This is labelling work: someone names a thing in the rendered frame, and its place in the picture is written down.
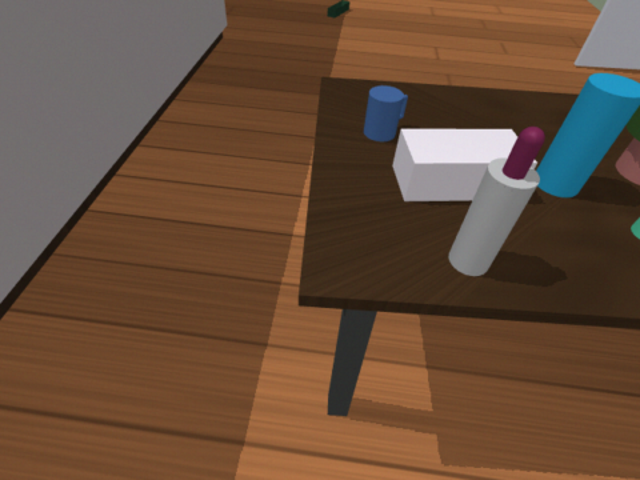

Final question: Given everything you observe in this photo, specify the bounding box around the table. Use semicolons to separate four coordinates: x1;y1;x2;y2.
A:
298;77;640;416

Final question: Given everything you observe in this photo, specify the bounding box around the potted plant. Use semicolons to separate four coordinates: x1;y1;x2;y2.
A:
615;106;640;185

